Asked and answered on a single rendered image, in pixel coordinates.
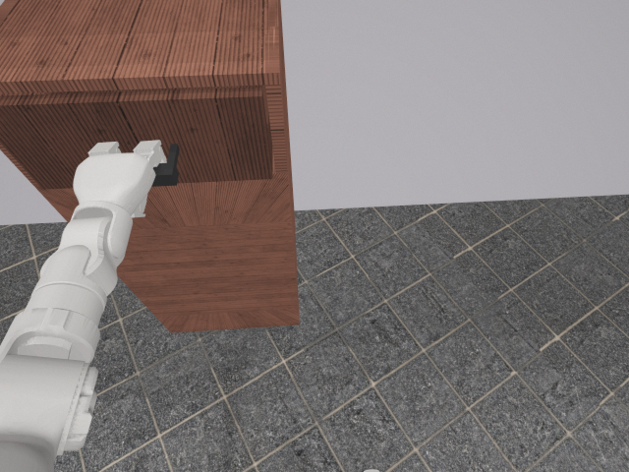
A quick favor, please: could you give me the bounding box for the left robot hand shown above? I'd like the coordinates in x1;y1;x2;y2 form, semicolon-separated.
73;140;167;218

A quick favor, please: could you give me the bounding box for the left robot upper arm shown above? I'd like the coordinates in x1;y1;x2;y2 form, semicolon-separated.
0;354;98;472

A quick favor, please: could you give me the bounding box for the left robot forearm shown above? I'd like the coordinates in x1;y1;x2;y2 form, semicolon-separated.
0;201;133;363

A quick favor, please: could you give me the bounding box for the handle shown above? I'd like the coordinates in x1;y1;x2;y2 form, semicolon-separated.
151;144;180;187

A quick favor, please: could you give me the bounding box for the cabinet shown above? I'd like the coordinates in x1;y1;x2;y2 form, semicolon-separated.
0;0;300;333

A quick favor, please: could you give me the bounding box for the drawer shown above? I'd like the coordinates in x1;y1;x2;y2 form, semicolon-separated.
0;85;273;190

